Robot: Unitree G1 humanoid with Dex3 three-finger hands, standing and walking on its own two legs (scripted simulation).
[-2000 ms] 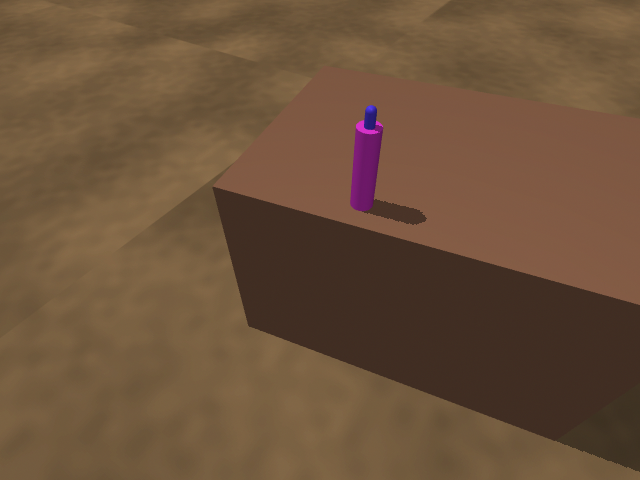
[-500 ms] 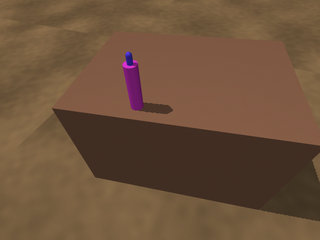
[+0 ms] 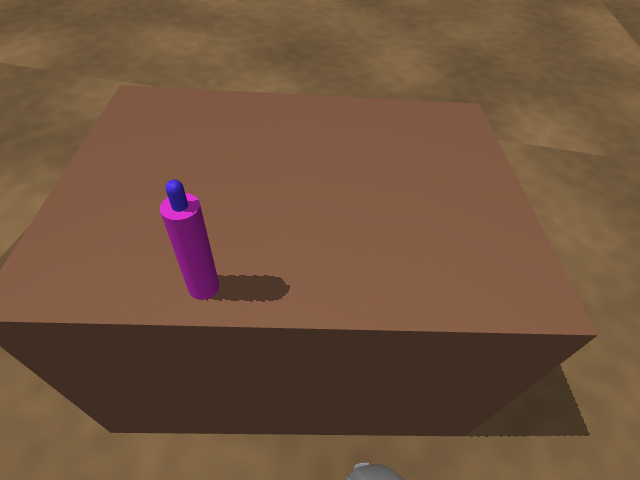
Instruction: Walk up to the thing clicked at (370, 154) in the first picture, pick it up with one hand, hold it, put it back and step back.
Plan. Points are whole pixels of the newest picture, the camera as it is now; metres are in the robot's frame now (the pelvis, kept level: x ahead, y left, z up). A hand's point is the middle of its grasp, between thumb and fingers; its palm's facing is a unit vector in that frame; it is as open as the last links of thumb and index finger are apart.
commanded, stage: walk up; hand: left
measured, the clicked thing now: (190, 242) +0.47 +0.17 +0.00
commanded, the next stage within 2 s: stand in 1.90 s
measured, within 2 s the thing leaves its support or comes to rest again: neither
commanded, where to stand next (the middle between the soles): +0.07 +0.00 m, yaw -5 degrees
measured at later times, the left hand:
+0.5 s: hand (140, 478) +0.19 +0.23 -0.16, palm faces -0.11 -0.92 -0.36, open 7.4 cm
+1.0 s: hand out of the picture +0.11 +0.24 -0.14, palm faces -0.10 -0.92 -0.38, open 7.4 cm
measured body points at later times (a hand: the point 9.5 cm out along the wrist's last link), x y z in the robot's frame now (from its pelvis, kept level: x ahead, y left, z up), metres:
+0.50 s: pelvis +0.03 -0.01 -0.03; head +0.07 -0.01 +0.42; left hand +0.20 +0.28 -0.13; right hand +0.08 -0.33 -0.14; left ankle +0.05 +0.13 -0.73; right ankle +0.11 -0.13 -0.73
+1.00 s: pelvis +0.01 -0.01 +0.00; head +0.01 -0.03 +0.44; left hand +0.12 +0.29 -0.12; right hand +0.07 -0.32 -0.14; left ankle +0.04 +0.13 -0.73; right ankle +0.00 -0.14 -0.73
